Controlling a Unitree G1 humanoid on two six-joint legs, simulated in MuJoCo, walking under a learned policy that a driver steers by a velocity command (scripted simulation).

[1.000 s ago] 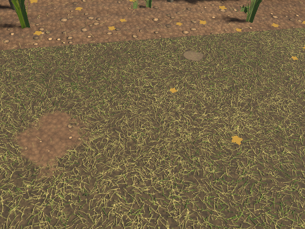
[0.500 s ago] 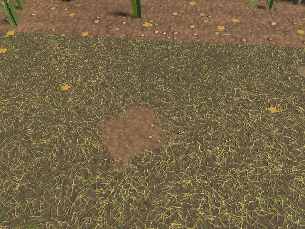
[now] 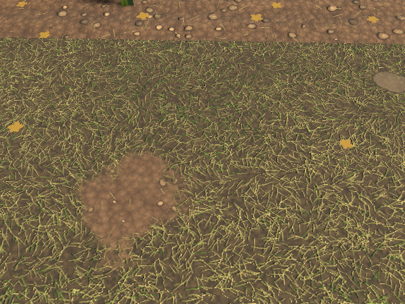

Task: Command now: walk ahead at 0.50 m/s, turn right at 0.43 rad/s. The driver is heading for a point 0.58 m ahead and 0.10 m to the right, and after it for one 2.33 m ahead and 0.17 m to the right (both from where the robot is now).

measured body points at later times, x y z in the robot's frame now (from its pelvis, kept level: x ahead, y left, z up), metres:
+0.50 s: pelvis +0.25 -0.06 +0.02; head +0.26 -0.09 +0.47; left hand +0.33 +0.21 -0.10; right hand +0.33 -0.35 -0.11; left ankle +0.40 +0.08 -0.66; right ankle +0.20 -0.09 -0.73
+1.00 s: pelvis +0.61 -0.04 -0.16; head +0.66 -0.05 +0.29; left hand +0.59 +0.22 -0.30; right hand +0.71 -0.31 -0.29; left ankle +0.69 +0.01 -0.89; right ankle +0.34 -0.12 -0.61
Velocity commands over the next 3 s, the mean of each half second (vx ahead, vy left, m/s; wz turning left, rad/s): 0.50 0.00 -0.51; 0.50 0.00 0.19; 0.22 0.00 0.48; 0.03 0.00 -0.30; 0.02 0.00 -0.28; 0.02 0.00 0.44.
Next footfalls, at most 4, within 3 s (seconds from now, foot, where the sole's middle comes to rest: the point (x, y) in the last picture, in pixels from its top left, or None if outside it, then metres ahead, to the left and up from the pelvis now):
0.14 right None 0.24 -0.10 -0.76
0.92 left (214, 238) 0.73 0.01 -0.93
1.32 right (252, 190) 0.95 -0.16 -0.93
1.62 left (204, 217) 0.82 0.05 -0.93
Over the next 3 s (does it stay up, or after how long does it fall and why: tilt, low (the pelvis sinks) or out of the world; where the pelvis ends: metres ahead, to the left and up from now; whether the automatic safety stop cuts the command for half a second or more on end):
stays up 0.77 -0.10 -0.15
